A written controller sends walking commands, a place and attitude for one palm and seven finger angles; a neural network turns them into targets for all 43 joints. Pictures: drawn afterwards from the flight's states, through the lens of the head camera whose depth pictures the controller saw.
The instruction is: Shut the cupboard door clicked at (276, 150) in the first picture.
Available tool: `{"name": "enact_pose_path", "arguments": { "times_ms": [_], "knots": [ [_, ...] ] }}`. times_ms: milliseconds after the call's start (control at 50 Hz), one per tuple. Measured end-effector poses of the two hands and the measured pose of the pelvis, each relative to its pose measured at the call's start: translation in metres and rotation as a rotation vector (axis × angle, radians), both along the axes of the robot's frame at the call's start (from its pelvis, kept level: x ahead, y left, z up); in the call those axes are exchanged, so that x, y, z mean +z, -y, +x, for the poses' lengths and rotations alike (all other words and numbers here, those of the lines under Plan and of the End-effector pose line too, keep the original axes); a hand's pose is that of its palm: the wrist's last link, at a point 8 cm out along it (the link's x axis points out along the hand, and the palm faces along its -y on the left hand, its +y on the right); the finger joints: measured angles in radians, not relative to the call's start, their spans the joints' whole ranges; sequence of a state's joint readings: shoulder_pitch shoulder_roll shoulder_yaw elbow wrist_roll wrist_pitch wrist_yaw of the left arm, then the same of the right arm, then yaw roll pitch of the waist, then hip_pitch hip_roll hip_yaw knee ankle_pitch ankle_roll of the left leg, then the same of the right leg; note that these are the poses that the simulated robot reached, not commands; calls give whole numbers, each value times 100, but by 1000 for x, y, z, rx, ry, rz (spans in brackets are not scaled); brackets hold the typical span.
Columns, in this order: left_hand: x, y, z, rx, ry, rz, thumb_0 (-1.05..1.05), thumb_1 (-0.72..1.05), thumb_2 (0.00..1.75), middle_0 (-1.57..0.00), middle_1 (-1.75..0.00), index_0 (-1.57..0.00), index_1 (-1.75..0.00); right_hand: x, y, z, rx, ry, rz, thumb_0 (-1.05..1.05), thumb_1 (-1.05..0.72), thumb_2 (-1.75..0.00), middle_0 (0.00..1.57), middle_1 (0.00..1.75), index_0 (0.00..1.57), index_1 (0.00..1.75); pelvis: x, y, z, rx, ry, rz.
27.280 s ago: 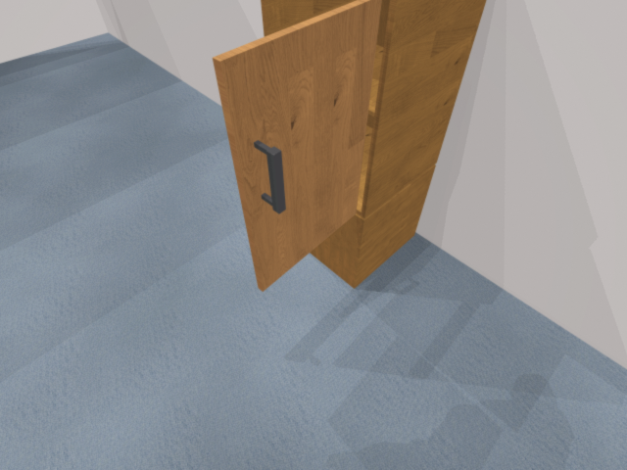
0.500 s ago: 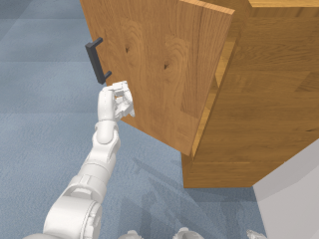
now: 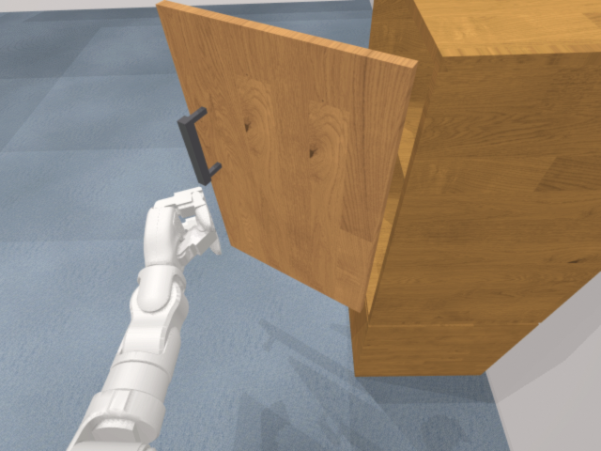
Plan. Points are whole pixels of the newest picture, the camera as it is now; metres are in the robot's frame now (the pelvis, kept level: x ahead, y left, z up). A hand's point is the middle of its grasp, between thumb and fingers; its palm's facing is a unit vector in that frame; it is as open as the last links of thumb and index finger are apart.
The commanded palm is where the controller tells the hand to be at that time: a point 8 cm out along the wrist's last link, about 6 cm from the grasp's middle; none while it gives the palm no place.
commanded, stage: draw the hand back to the body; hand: left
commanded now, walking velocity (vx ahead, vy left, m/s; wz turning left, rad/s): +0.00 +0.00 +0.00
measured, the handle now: (202, 147) +0.61 +0.19 +0.05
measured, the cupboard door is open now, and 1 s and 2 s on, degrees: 58 58 58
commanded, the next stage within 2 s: step back with the hand held close in 1.24 s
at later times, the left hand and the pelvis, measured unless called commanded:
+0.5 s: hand (84, 291) +0.27 +0.23 +0.14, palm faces +0.24 -0.94 -0.26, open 3.6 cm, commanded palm +0.23 +0.28 +0.16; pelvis +0.02 +0.03 +0.03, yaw +2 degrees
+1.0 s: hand out of the picture +0.18 +0.32 +0.19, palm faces +0.51 -0.75 -0.41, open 7.0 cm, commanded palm +0.14 +0.34 +0.21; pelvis +0.01 +0.04 +0.03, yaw +3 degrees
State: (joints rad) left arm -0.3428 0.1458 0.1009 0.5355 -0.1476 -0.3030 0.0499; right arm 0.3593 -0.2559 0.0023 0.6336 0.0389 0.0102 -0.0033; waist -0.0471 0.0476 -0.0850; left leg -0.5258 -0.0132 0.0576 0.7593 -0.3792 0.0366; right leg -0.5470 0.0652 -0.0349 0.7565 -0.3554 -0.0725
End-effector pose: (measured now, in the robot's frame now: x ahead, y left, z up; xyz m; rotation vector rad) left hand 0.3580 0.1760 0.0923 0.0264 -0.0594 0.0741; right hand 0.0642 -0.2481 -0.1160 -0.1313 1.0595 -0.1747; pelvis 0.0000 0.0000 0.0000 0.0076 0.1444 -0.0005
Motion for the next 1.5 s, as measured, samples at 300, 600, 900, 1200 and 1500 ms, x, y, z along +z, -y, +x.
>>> {"name": "enact_pose_path", "arguments": {
  "times_ms": [300,600,900,1200,1500],
  "knots": [
    [39,-52,-76,23,-28,148,1,90,90,-118,-136,-118,-136,65,-32,130,109,343,-38,1,-91,-89,20,30,19,30,21,-13,12,26,132,-9],
    [77,-118,-145,246,-34,273,1,90,90,-80,-94,-80,-94,74,-93,159,241,362,29,1,-90,-89,20,30,20,30,32,-34,25,46,205,-17],
    [118,-171,-208,428,20,451,1,89,90,-39,-50,-39,-49,61,-76,127,189,307,4,1,-90,-89,20,30,20,30,33,-40,20,40,217,-22],
    [113,-156,-215,425,61,405,1,89,90,-22,-31,-22,-31,72,-64,128,191,382,-26,1,-91,-89,20,30,20,30,32,-31,10,39,232,-17],
    [117,-155,-211,420,73,469,1,89,90,-21,-30,-22,-30,64,-49,123,152,324,-29,1,-90,-89,20,30,20,30,30,-25,10,44,166,-34]
  ]
}}
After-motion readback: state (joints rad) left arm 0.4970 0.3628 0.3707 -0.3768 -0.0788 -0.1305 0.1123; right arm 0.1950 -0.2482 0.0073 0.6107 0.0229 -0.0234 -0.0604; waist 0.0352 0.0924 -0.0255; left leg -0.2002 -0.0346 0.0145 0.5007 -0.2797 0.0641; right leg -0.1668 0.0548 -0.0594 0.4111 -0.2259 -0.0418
